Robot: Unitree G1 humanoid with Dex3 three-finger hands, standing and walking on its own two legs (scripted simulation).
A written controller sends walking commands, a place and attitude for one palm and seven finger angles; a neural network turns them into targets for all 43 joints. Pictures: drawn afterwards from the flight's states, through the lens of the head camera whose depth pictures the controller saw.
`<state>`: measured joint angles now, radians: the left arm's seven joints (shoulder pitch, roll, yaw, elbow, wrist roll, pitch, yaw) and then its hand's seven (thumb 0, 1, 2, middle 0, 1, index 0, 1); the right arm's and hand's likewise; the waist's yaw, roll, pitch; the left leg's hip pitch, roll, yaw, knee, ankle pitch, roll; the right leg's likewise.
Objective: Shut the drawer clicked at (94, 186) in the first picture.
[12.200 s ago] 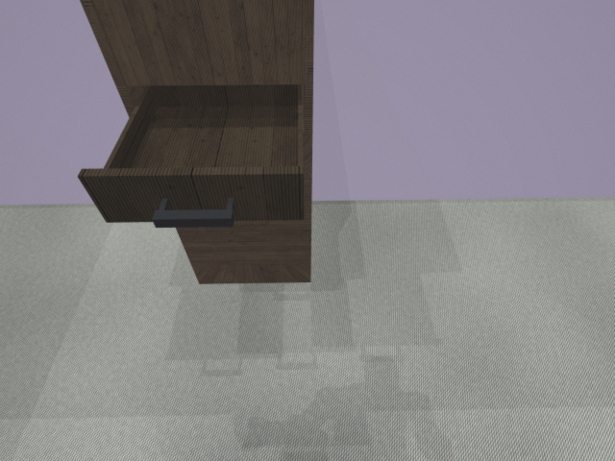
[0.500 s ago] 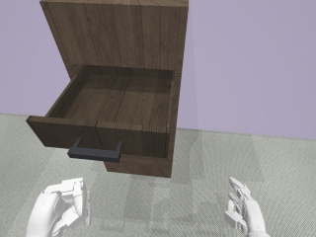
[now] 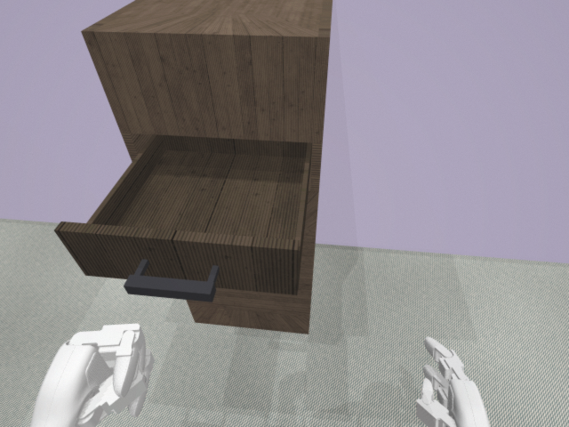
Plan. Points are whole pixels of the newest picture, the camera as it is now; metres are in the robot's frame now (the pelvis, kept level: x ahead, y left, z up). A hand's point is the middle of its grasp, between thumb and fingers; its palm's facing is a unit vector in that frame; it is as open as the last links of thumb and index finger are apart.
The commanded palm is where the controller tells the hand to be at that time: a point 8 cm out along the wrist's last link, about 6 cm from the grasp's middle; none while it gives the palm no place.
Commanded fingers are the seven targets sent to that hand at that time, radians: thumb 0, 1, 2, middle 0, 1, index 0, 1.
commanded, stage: raise the hand and make a fist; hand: left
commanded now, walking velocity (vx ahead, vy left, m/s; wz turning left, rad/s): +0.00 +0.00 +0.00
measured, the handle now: (174, 277) +0.33 +0.21 +0.02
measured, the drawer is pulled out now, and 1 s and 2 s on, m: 0.29 0.29 0.29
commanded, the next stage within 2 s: bring the fist close to the handle in 0.14 s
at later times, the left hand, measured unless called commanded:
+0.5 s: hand (143, 377) +0.16 +0.17 +0.10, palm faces +0.02 -1.00 -0.06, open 3.3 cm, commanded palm +0.13 +0.23 +0.10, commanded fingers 0.00 0.90 0.90 -1.40 -1.60 -1.40 -1.60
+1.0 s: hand (174, 355) +0.20 +0.16 +0.05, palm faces -0.02 -1.00 -0.03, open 3.3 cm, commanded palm +0.18 +0.22 +0.05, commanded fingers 0.00 0.90 0.90 -1.40 -1.60 -1.40 -1.60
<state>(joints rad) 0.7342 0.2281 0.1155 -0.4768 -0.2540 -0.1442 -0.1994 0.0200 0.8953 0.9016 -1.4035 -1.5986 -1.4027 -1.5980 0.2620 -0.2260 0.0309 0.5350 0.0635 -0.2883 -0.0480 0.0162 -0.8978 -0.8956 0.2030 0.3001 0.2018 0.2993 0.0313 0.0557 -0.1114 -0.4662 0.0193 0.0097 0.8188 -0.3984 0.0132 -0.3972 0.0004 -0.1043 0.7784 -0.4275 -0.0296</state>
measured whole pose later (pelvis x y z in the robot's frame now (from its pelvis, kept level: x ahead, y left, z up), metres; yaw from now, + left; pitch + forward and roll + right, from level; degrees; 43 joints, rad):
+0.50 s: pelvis -0.01 -0.01 +0.00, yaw +1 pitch +3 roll -1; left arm 0.62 0.22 0.15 -0.29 -0.28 -0.22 -0.27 0.02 0.90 0.90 -1.40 -1.60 -1.40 -1.60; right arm 0.23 -0.24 0.03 0.59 0.05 -0.34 -0.05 0.02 -0.90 -0.90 0.20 0.30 0.20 0.30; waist 0.03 0.05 -0.09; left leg -0.48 0.02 0.00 0.81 -0.38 0.00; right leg -0.41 0.01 -0.12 0.77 -0.41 -0.04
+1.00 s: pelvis -0.01 +0.01 -0.02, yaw +0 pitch +9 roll -1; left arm 0.49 0.18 0.08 -0.18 -0.22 -0.30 -0.17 0.02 0.90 0.90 -1.40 -1.60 -1.40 -1.60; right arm 0.26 -0.23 0.02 0.54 0.02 -0.24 -0.03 0.02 -0.90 -0.90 0.20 0.30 0.20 0.30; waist -0.02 0.04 -0.10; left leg -0.67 0.01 0.02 0.94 -0.43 0.02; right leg -0.60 -0.02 -0.10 0.92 -0.47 -0.02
